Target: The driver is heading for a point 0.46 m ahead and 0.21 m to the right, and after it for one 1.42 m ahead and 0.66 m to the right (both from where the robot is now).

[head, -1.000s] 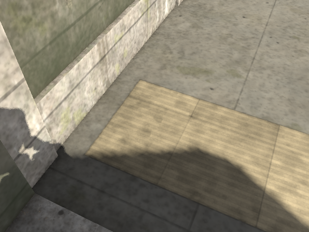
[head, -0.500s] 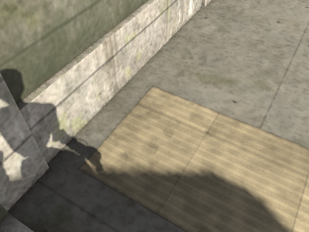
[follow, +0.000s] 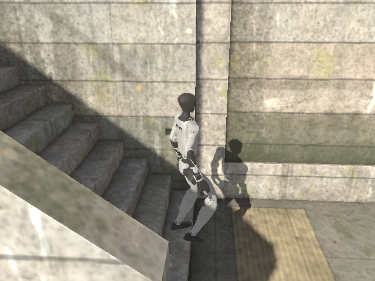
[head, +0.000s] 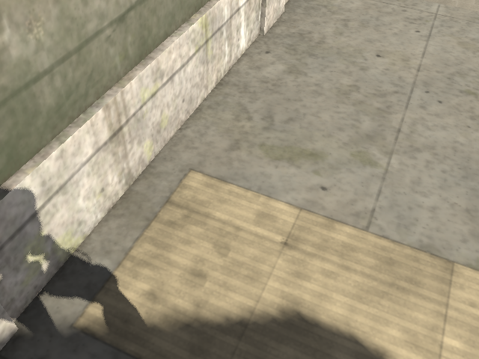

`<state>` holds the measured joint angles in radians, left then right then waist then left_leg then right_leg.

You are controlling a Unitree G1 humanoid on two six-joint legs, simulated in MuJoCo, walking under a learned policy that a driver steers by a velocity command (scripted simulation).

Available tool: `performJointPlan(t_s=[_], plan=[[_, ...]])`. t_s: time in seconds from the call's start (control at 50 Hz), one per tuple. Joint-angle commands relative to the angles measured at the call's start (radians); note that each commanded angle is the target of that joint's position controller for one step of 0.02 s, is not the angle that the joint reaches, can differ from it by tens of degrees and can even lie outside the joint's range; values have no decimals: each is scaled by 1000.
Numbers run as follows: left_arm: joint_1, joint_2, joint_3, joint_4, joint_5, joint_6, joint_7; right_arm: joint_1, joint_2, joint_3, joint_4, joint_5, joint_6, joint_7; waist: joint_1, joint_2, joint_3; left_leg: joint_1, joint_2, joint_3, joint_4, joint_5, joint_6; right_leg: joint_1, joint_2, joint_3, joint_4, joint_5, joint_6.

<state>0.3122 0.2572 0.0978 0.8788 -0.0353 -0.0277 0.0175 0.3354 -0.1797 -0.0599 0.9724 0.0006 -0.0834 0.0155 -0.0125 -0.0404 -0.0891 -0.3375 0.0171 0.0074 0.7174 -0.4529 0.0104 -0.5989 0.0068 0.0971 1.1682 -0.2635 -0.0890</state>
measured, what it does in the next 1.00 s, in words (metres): goes down, turning right: right foot 0.19 m lower, then left foot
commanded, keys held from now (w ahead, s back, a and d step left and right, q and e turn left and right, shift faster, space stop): w+e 0.48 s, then e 0.52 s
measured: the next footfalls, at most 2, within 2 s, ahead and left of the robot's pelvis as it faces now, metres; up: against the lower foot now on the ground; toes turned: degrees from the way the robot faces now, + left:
right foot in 0.30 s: +0.26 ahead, -0.20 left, -0.19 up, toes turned -10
left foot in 0.70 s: +0.57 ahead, -0.12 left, -0.19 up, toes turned -28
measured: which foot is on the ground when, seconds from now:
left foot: down 0.00-0.30, up 0.32-0.68, down 0.70-1.00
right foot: up 0.00-0.28, down 0.30-0.70, up 0.72-1.00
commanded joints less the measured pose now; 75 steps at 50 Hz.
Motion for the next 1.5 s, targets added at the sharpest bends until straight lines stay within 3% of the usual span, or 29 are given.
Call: performJointPlan(t_s=[0.02,0.06,0.22,0.26,0.28,0.3,0.32,0.34,0.38,0.4,0.42,0.44,0.5,0.58,0.66,0.7,0.72,0.74,0.78,0.84,0.98,1.1,1.12,1.14,1.16,1.18,1.22,1.28,1.5], plan=[[-57,38,18,-79,4,5,-37,-17,-44,4,-22,-20,-26,-29,16,153,114,-53,209,-189,-198,27,138,-177,-52,101,-138,374,6],[-134,-2,4,-124,25,8,-52,18,-70,3,-8,-19,-22,-52,2,152,104,-117,205,-126,-132,-9,132,-106,-31,59,-284,568,34],[-328,-6,-31,-191,-12,18,-85,104,-114,-14,-26,31,-4,-66,-113,128,186,-7,258,-74,116,-13,66,-3,-88,-20,-667,633,38],[-219,19,-20,-138,-16,10,-83,99,-144,-28,-17,21,17,-59,-69,99,171,17,274,-44,272,147,41,145,-99,-70,-751,574,15],[-15,49,3,-76,-14,17,-70,38,-180,-40,-6,14,21,-58,55,124,96,-16,263,-4,468,247,24,364,-110,-72,-836,615,-24],[161,132,36,-12,17,14,-59,39,-152,-39,-3,10,2,-51,141,-2,-1,-78,135,117,822,332,-5,619,-42,-148,-866,746,-69],[263,210,34,51,43,0,-63,82,-52,-21,-37,-35,-20,-38,122,-275,-22,-546,41,137,1337,-418,-55,988,-120,-56,-564,1146,-107],[288,237,30,38,28,-9,-61,162,-70,-1,-82,-11,-54,-19,110,-334,-179,-747,74,-14,1402,-365,-46,1150,-214,106,-405,1076,-192],[274,250,37,14,15,8,-45,7,-102,4,-207,48,-80,-27,134,-211,-298,-890,72,-64,1294,-197,-36,1104,-332,462,-699,256,-308],[141,146,8,-20,37,6,-34,-96,-96,1,-210,51,-76,-52,112,9,-205,-856,98,-71,1167,-1,-10,915,-339,559,-816,32,-257],[18,161,-3,-72,58,-21,-34,-78,-127,-7,-226,64,-68,-66,29,-18,-158,-800,110,-136,981,126,4,747,-396,671,-813,29,-283],[-112,110,-21,-111,55,-37,-29,-86,-127,-10,-216,29,-52,-71,-26,46,-67,-704,125,-158,845,186,-31,561,-361,612,-806,205,-272],[-151,107,-18,-136,26,-41,0,-216,-116,-17,-271,-33,-25,-68,-29,14,64,-440,112,-101,323,283,-92,270,-182,315,-839,467,-202],[25,115,-6,-81,7,-19,32,-347,-68,-6,-316,-3,-30,-33,46,-47,26,-164,-54,-13,-84,546,-79,284,-81,180,-795,701,-105],[42,87,-1,-91,-14,4,38,-348,-129,-25,-346,-17,-28,-26,14,-55,14,-76,-78,-72,-248,532,-8,418,-61,286,-664,586,-39],[-73,65,-3,-164,9,4,30,-130,-185,-42,-304,-39,-35,-39,-99,17,-112,327,59,-153,-265,891,66,241,28,239,-389,478,29],[88,-17,-24,-164,15,-2,22,-45,-213,-41,-295,-53,-25,-43,-51,265,-279,638,364,-420,-191,1314,259,19,176,172,-28,-310,92],[171,68,-27,-174,16,-1,3,-43,-190,-39,-306,-19,-17,-39,-35,310,-416,691,490,-594,-200,1142,328,-61,125,173,128,-469,98],[35,151,4,-197,6,43,6,-188,-122,-21,-342,-6,10,-43,-25,155,-193,456,357,-425,-276,774,257,-144,33,69,189,-310,145],[22,85,2,-209,5,90,10,-299,-135,-20,-341,-27,42,-36,45,161,-8,69,226,-223,-393,552,201,8,-6,-25,29,-218,161],[-67,73,-12,-256,21,85,1,-303,-215,-44,-325,-5,59,-54,30,189,-79,52,277,-90,-440,483,216,169,-50,-84,-271,-52,129],[-29,93,7,-253,33,94,-19,-266,-227,-46,-292,24,88,-54,55,171,-44,7,258,-13,-308,237,98,386,12,-159,-610,12,25],[-5,128,17,-252,40,91,-14,-227,-188,-35,-276,18,95,-48,49,58,1,-96,197,60,-158,157,22,457,-49,-37,-746,77,-21],[-25,230,30,-285,39,87,4,-199,-127,-12,-309,-27,95,-34,-4,-264,25,-346,49,166,167,-124,-86,560,-312,314,-808,364,-131],[-23,257,31,-308,82,66,-5,-297,-187,-32,-342,-13,90,-48,73,-235,2,-384,13,3,319,-178,-71,424,-402,416,-880,327,-250],[-61,227,21,-308,94,45,-12,-316,-229,-46,-334,8,94,-58,59,-137,29,-366,30,-41,390,-99,-56,388,-345,341,-889,264,-222],[-159,135,-8,-306,51,26,-10,-241,-214,-50,-280,2,109,-70,5,-76,17,-337,50,-68,397,42,-55,397,-252,215,-861,246,-122],[-183,78,-34,-294,48,19,1,-195,-190,-48,-260,2,111,-64,-18,-71,-16,-236,46,-71,396,156,-75,403,-204,128,-843,399,-103],[-169,74,-41,-214,40,29,-7,-179,-156,-16,-224,9,101,-46,-5,-70,18,67,30,-26,-231,204,-58,437,-181,157,-774,418,-106]])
